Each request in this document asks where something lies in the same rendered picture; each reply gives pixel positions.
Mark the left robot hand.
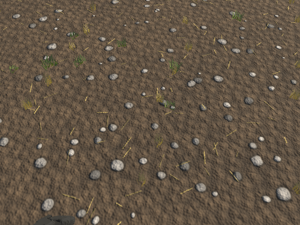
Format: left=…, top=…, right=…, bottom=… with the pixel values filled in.
left=34, top=215, right=75, bottom=225

